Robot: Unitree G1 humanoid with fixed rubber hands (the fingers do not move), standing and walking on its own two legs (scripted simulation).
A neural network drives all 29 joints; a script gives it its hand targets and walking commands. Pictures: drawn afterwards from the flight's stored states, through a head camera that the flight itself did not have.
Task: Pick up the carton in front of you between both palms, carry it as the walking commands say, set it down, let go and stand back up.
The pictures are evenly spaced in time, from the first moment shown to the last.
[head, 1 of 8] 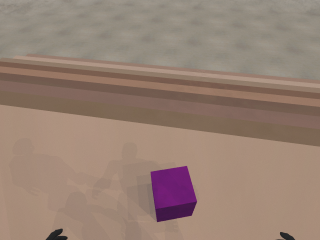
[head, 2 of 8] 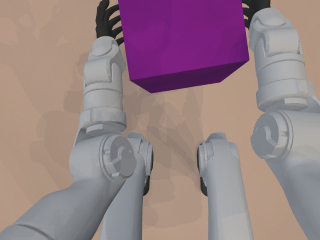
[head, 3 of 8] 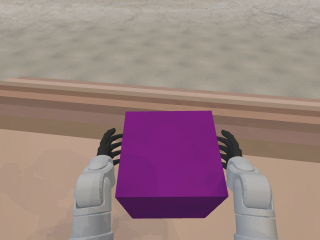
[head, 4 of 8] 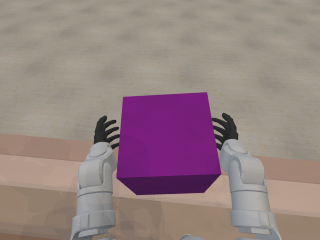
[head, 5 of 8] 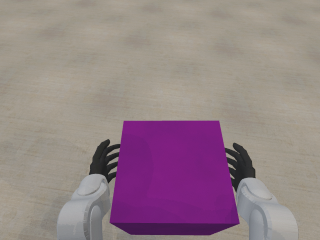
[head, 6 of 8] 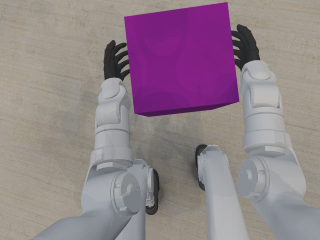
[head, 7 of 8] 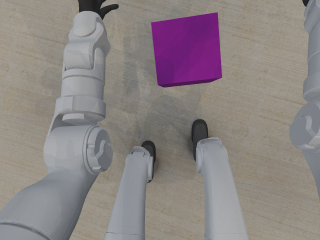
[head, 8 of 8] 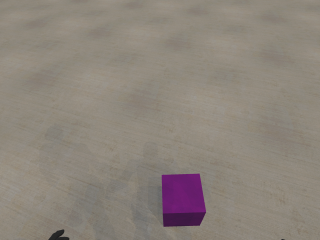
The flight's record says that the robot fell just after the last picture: no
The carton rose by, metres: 0.69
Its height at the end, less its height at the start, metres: -1.19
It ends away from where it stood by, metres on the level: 4.83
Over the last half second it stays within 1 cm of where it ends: yes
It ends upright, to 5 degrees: yes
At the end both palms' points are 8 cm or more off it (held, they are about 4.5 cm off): yes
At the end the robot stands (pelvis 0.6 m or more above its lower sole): yes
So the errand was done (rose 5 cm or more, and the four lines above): yes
